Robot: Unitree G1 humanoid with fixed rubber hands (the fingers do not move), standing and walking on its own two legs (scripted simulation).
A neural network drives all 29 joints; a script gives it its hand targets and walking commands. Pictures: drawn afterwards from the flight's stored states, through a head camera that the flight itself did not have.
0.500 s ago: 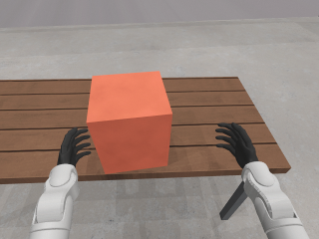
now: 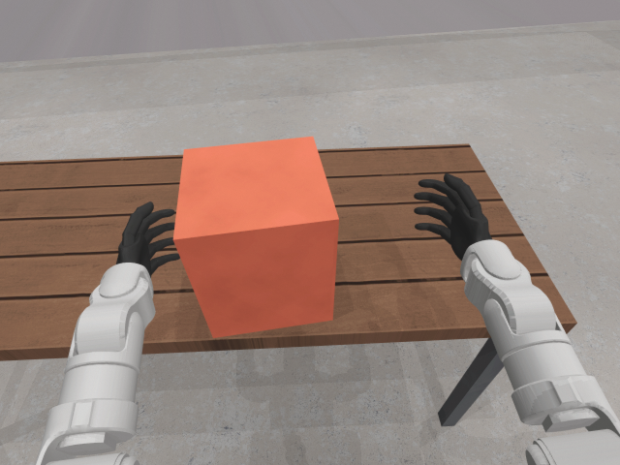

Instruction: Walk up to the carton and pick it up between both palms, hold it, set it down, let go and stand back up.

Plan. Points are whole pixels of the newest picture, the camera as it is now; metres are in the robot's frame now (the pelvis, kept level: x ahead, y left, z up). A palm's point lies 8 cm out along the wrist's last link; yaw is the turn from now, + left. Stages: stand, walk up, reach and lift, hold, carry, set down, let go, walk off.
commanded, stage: reach and lift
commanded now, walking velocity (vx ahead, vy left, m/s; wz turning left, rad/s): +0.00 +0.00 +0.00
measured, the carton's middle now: (262, 239) +0.49 +0.09 +0.01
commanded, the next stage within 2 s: none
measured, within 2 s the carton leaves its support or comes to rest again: neither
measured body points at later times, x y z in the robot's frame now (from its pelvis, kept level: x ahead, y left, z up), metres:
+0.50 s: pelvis +0.00 +0.00 +0.00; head +0.03 +0.00 +0.45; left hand +0.43 +0.24 +0.15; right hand +0.46 -0.17 +0.16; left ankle +0.01 +0.13 -0.74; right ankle +0.00 -0.10 -0.74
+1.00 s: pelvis +0.01 +0.00 +0.00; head +0.04 +0.00 +0.45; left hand +0.47 +0.23 +0.18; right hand +0.50 -0.16 +0.20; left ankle +0.01 +0.13 -0.74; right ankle +0.00 -0.10 -0.74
